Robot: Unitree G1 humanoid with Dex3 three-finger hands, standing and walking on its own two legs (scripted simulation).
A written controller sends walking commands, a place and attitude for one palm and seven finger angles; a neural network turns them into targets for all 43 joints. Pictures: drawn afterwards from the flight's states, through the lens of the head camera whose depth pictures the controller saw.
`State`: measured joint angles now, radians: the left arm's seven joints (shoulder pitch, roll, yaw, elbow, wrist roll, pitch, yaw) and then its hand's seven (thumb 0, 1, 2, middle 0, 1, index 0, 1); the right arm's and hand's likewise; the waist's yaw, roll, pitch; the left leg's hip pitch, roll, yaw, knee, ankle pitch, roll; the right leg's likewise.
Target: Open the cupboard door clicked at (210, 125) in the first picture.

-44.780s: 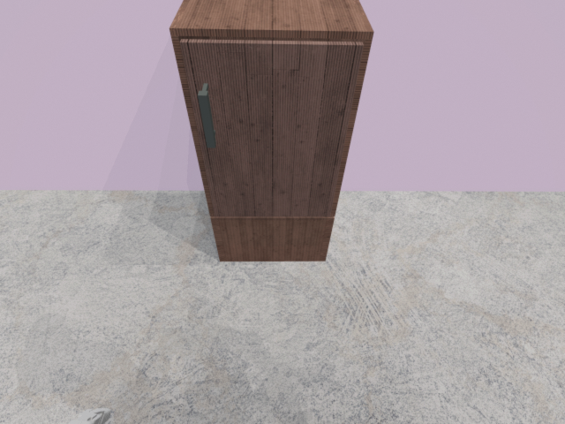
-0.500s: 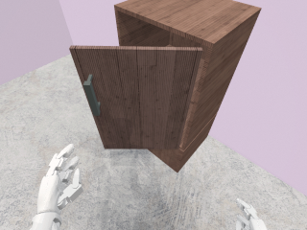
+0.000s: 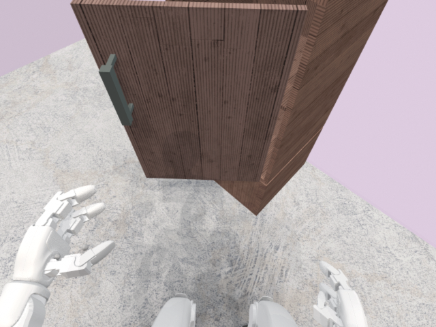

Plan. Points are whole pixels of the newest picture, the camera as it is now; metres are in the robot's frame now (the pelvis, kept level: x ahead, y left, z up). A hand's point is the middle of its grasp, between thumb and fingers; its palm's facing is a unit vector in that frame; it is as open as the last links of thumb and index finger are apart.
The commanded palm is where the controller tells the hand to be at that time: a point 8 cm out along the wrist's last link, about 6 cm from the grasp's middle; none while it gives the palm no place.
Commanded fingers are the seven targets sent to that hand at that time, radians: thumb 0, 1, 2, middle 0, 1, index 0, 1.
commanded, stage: raise the hand with hooked fingers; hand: left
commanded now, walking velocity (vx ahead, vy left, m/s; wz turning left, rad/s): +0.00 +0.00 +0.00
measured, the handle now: (120, 91) +0.56 +0.25 +0.07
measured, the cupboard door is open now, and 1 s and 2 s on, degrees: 41 41 41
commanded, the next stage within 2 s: move the hooked fingers beside the handle in 1.36 s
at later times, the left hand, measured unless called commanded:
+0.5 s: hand (53, 229) +0.25 +0.28 +0.06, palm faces +0.03 -1.00 -0.05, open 13.4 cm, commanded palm +0.23 +0.33 +0.07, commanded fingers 0.00 -0.50 0.30 -0.30 -1.20 -0.30 -1.20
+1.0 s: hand (41, 194) +0.30 +0.31 +0.08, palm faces +0.02 -1.00 -0.04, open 14.0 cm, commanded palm +0.27 +0.35 +0.09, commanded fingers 0.00 -0.50 0.30 -0.30 -1.20 -0.30 -1.20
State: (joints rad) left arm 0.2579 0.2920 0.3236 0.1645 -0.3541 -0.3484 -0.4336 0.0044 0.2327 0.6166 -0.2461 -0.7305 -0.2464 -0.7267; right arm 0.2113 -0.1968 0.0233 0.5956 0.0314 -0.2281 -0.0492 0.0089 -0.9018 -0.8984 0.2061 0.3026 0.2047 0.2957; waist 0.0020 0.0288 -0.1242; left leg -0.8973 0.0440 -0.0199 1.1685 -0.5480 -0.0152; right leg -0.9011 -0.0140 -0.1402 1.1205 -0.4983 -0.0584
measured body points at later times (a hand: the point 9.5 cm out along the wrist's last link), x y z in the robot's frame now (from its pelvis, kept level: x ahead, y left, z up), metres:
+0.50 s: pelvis +0.00 +0.03 +0.02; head +0.06 +0.05 +0.46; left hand +0.25 +0.33 +0.07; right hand +0.17 -0.22 -0.05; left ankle +0.01 +0.13 -0.65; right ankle +0.03 -0.09 -0.65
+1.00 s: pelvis +0.01 +0.04 +0.03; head +0.08 +0.05 +0.47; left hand +0.30 +0.36 +0.09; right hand +0.15 -0.22 -0.05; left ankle +0.01 +0.13 -0.65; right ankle +0.03 -0.09 -0.65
